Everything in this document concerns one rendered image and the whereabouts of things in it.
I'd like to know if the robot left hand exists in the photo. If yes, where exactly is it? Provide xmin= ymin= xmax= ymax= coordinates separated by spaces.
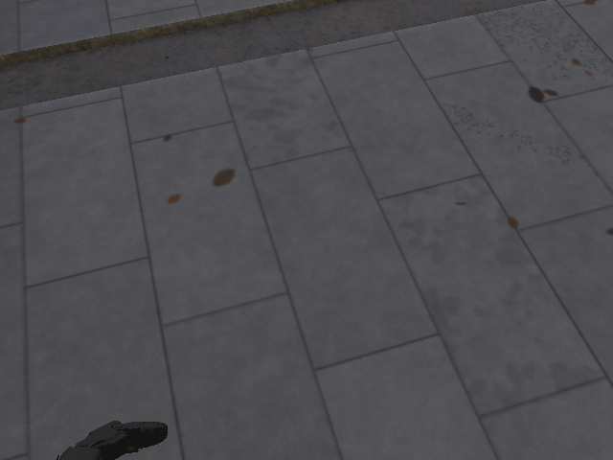
xmin=57 ymin=421 xmax=168 ymax=460

